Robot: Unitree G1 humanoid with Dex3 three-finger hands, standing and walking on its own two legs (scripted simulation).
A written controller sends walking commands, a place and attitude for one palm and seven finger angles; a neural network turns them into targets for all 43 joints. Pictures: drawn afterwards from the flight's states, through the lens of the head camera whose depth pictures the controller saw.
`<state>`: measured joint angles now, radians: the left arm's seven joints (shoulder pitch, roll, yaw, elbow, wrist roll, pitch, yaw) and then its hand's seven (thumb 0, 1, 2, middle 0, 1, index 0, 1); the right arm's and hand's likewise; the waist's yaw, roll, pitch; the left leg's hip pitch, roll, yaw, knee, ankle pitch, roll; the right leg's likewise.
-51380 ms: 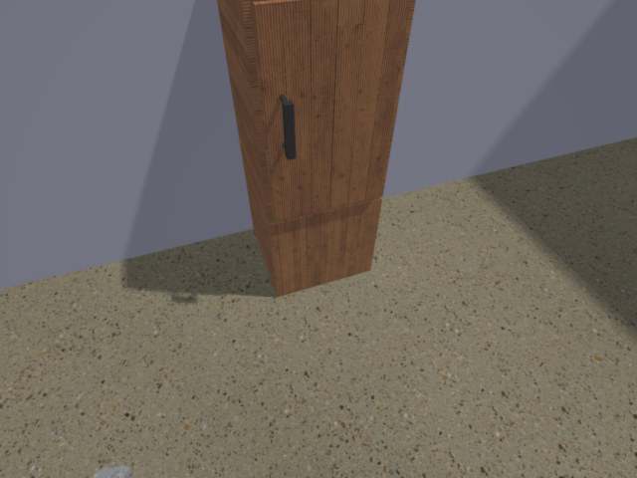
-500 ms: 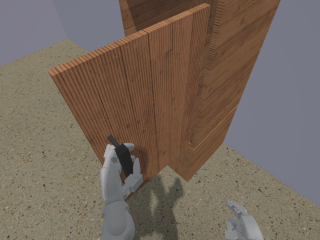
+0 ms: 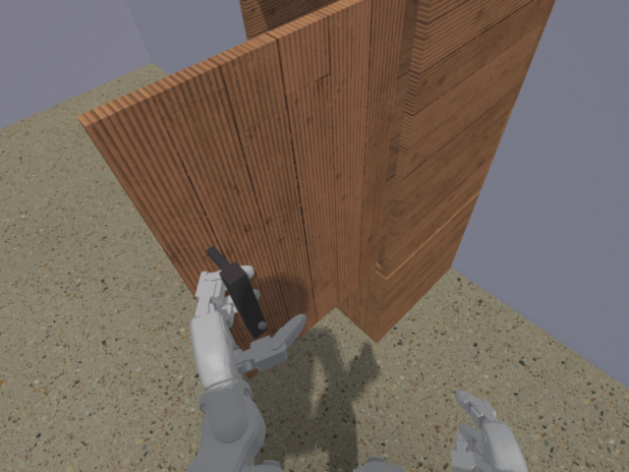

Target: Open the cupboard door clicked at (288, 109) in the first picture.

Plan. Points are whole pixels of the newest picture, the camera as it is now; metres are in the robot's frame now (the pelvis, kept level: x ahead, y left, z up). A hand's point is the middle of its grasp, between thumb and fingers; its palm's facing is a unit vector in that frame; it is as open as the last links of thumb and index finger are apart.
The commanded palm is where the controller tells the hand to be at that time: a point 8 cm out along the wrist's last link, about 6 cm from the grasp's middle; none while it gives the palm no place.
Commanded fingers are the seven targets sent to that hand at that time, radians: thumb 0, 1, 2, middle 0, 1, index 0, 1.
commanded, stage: open thumb and fingers to let go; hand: left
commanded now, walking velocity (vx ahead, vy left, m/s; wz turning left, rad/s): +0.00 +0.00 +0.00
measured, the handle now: (237, 293) +0.33 +0.11 +0.05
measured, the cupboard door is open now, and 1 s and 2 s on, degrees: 88 88 88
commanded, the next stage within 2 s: slide the hand sideways off the handle in 0.42 s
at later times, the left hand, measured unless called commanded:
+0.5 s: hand (261, 327) +0.29 +0.07 +0.05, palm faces +0.26 -0.97 -0.04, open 15.4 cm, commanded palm +0.24 +0.12 +0.05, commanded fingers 0.00 -0.50 0.30 -0.15 -0.30 -0.15 -0.30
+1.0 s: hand (244, 362) +0.24 +0.09 +0.05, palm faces -0.13 -0.99 +0.00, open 16.4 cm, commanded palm +0.22 +0.15 +0.05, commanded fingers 0.00 -0.50 0.30 -0.15 -0.30 -0.15 -0.30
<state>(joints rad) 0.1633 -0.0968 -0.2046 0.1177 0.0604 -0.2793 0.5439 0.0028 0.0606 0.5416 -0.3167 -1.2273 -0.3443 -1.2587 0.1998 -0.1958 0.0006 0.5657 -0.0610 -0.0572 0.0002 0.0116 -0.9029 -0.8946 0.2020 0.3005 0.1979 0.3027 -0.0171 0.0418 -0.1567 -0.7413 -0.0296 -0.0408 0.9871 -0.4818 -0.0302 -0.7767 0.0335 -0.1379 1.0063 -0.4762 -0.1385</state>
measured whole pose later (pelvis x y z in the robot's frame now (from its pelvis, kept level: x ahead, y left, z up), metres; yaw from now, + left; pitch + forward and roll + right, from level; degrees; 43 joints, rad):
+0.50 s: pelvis -0.01 +0.03 +0.00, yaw -1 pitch +12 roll +1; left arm 0.07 -0.09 -0.28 0.21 0.09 -0.29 0.58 -0.01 -0.50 0.30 -0.26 -0.55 -0.26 -0.55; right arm 0.19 -0.19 0.01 0.56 -0.06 -0.05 0.00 0.01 -0.90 -0.89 0.20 0.30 0.20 0.30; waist -0.01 0.05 -0.15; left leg -0.76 -0.04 -0.02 1.02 -0.48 0.00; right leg -0.79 0.02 -0.12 1.02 -0.46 -0.10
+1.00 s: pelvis +0.00 +0.07 -0.01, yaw -3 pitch +13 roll +0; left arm 0.27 0.00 -0.31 -0.01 0.06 -0.31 0.18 -0.01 -0.50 0.30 -0.14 -0.31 -0.14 -0.30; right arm 0.27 -0.22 0.02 0.42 -0.01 -0.04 0.03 0.01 -0.90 -0.89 0.20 0.30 0.20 0.30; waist -0.01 0.03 -0.14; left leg -0.78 -0.05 0.03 1.09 -0.53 0.06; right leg -0.81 0.01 -0.07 1.08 -0.49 -0.06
